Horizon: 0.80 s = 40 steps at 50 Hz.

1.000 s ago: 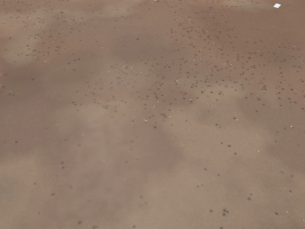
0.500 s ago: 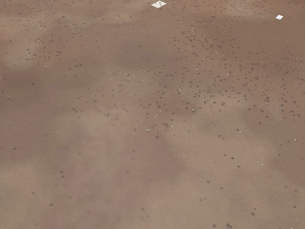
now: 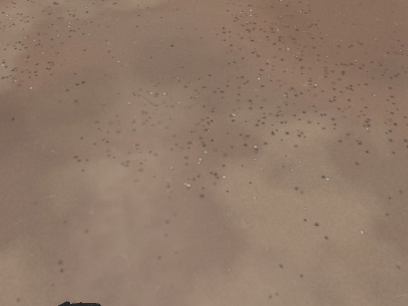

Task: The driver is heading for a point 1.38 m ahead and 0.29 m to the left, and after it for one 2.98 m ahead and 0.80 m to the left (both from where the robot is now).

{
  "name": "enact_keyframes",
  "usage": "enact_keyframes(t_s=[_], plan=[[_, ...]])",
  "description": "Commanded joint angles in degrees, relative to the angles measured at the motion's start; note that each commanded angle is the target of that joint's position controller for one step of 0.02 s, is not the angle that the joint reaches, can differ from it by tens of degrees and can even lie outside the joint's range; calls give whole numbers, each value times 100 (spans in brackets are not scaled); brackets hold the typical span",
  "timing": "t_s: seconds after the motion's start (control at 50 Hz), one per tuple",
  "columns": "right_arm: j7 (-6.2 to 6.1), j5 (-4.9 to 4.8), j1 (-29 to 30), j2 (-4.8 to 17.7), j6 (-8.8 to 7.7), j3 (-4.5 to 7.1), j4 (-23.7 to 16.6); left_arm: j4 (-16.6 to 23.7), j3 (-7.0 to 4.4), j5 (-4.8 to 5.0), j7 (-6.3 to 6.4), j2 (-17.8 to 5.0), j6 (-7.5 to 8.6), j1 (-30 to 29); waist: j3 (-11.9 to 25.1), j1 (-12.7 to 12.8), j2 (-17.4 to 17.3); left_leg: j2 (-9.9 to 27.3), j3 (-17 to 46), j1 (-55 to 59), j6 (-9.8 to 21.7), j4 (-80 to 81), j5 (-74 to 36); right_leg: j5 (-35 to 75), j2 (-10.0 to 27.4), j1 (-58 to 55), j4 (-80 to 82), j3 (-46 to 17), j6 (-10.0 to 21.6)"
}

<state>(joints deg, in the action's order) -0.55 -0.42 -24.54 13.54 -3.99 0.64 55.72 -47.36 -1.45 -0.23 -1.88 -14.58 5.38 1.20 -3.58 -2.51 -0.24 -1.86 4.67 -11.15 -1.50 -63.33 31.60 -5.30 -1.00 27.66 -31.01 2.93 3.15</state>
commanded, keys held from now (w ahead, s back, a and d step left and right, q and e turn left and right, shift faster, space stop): q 0.60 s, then no key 0.26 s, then w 0.14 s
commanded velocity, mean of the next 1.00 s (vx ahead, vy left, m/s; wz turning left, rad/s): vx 0.06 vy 0.00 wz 0.33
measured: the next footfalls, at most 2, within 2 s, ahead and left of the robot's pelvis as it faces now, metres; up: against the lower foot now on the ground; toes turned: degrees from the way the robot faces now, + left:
left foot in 0.42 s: +0.10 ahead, +0.14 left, +0.00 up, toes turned +14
right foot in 0.86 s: +0.18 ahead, -0.08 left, +0.00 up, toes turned +22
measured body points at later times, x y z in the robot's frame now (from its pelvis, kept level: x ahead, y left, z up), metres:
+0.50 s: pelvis +0.07 +0.04 +0.02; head +0.10 +0.08 +0.46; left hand +0.15 +0.34 -0.12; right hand +0.24 -0.22 -0.08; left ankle +0.06 +0.13 -0.72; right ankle +0.10 -0.09 -0.67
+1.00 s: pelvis +0.11 +0.02 +0.02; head +0.13 +0.01 +0.47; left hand +0.10 +0.32 -0.09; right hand +0.35 -0.16 -0.09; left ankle +0.04 +0.12 -0.68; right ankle +0.15 -0.09 -0.72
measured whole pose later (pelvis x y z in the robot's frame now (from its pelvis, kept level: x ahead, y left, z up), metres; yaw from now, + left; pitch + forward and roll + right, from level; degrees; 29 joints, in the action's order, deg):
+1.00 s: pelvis +0.11 +0.02 +0.02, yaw +22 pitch +1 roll +0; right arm -1.3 -0.3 -11.0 15.9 0.1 2.7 40.8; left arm -50.6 -2.7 -0.1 0.6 -14.5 2.0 11.2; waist 0.6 1.4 -1.9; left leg -2.5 2.7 -21.7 -0.5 -48.3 26.7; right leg -14.7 0.2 12.5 -25.7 -0.2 1.5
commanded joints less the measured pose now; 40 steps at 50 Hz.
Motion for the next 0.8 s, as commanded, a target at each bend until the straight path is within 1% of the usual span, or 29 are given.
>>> enact_keyframes(t_s=[0.02,0.04,0.06,0.08,0.1,0.12,0.14,0.16,0.2,0.24,0.28,0.32,0.34,0.36,0.38,0.4,0.42,0.44,0.46,0.48,0.5,0.52,0.54,0.56,0.6,0.66,0.7,0.74,0.8], plan=[[-112,-41,-205,566,-20,159,-290,27,-74,48,28,-422,16,586,1149,293,131,496,101,-1763,-54,-1083,-405,3199,1809,-2266,1189,-1663,1274],[-146,-25,-285,481,79,173,-296,-48,-59,-45,22,-390,56,495,1035,122,244,652,123,-1240,-49,-831,-600,3066,1657,-1635,1410,-1289,1193],[-168,-32,-383,373,174,186,-266,-118,-38,-131,7,-335,84,418,950,6,349,667,81,-885,-43,-599,-709,2896,1546,-1195,1583,-1009,1170],[-200,-49,-437,252,261,180,-283,-168,-32,-187,8,-350,113,318,852,-107,437,677,26,-696,-54,-258,-739,2813,1474,-846,1691,-734,1166],[-235,-41,-356,236,326,187,-368,-178,-55,-214,35,-449,118,228,758,-156,536,655,-60,-684,-79,118,-764,2716,1436,-665,1762,-546,1179],[-263,-23,-175,285,378,206,-491,-184,-103,-216,87,-607,91,195,709,-142,609,650,-139,-779,-108,436,-807,2514,1468,-635,1801,-471,1213],[-270,6,44,369,423,228,-616,-189,-162,-188,148,-782,43,233,719,-73,606,694,-185,-885,-119,661,-965,2116,1548,-696,1858,-470,1251],[-255,16,240,448,462,252,-728,-187,-212,-150,207,-910,-13,276,744,-8,559,749,-208,-948,-118,852,-1152,1491,1617,-759,1940,-495,1269],[-214,2,573,555,534,302,-913,-156,-271,-84,320,-1037,-127,299,701,101,549,813,-272,-1100,-95,1075,-1372,310,1751,-853,2123,-571,1281],[-180,-5,818,625,587,347,-1067,-142,-308,-34,399,-1077,-231,314,612,171,509,811,-361,-1235,-67,1223,-1345,-247,1845,-976,2171,-585,1257],[-148,-11,1011,638,600,380,-1195,-132,-337,8,441,-1099,-326,368,572,242,444,779,-458,-1318,-31,1477,-1237,-411,1918,-1248,2094,-549,1210],[-94,-29,1148,602,581,400,-1303,-129,-365,39,457,-1144,-415,435,586,289,420,709,-574,-1277,31,1864,-1102,-271,1971,-1577,1903,-484,1146],[-62,-38,1165,584,567,412,-1344,-124,-375,60,457,-1163,-458,440,608,275,432,653,-652,-1186,79,2146,-1103,-128,1980,-1720,1754,-424,1085],[-21,-38,1099,560,553,426,-1354,-107,-382,97,457,-1175,-502,390,649,189,444,569,-764,-974,151,2591,-1300,39,1937,-1796,1533,-304,980],[20,-25,948,565,537,452,-1328,-99,-385,147,458,-1157,-545,357,702,72,466,424,-916,-649,260,3180,-1695,139,1833,-1791,1218,-131,806],[32,10,795,725,527,519,-1309,-172,-366,175,451,-1020,-577,584,726,40,358,343,-804,-258,432,3743,-2176,4,1615,-1660,738,82,480],[-19,29,670,1196,524,660,-1368,-166,-303,99,410,-736,-585,743,688,118,-514,976,245,255,751,4380,-3309,-660,1113,-1023,-465,582,-31],[-102,85,734,1876,533,791,-1561,181,-229,-123,379,-462,-542,459,513,276,-1985,2270,2235,859,1764,4431,-4998,-2857,112,794,-1915,800,-613],[-72,222,476,1590,409,722,-1567,311,-296,-135,376,-694,-490,-85,857,-102,-1303,2378,2391,752,2211,4490,-5000,-3287,12,1055,-3007,-222,-596],[-67,221,721,1473,298,692,-1618,297,-351,12,353,-824,-489,-1,882,96,-915,2087,1876,781,1986,4446,-4960,-2843,116,1175,-3396,-501,-516],[-80,102,1117,1387,240,687,-1728,179,-381,69,371,-849,-497,190,906,285,-623,1779,1482,765,1631,4350,-4734,-2348,213,1193,-3394,-614,-493],[-93,-11,1359,1235,239,637,-1817,116,-414,21,409,-914,-507,226,917,331,-518,1667,1318,739,1441,4326,-4660,-2055,269,1207,-3316,-654,-515],[-115,-35,1428,1159,253,594,-1859,119,-425,-15,417,-903,-506,221,953,373,-534,1558,1177,573,1416,4308,-4869,-1812,232,996,-3390,-619,-561],[-127,-12,1365,1131,273,575,-1883,144,-420,-5,410,-840,-494,233,1021,387,-555,1475,1126,523,1438,4298,-4968,-1642,163,856,-3384,-596,-600],[-155,-5,1214,1153,302,587,-1905,193,-392,52,409,-725,-473,190,1027,335,-622,1394,1136,699,1450,4272,-4893,-1452,105,860,-2880,-603,-662],[-201,21,1173,1180,363,583,-1952,183,-334,58,376,-601,-483,121,1031,197,-742,1376,1115,802,1445,4220,-4596,-1318,130,595,-2000,-568,-767],[-199,62,1194,1199,403,571,-1966,185,-315,69,338,-590,-491,91,985,122,-842,1376,1148,556,1485,4224,-4401,-1327,139,168,-1614,-510,-783],[-166,94,1279,1200,435,548,-1978,176,-321,92,309,-648,-487,136,906,93,-892,1379,1214,311,1514,4191,-4362,-1428,132,-215,-1329,-448,-753],[-132,71,1388,1145,469,497,-1959,174,-318,96,269,-677,-446,204,805,76,-890,1381,1406,269,1495,4024,-4372,-1501,125,-570,-723,-384,-656]])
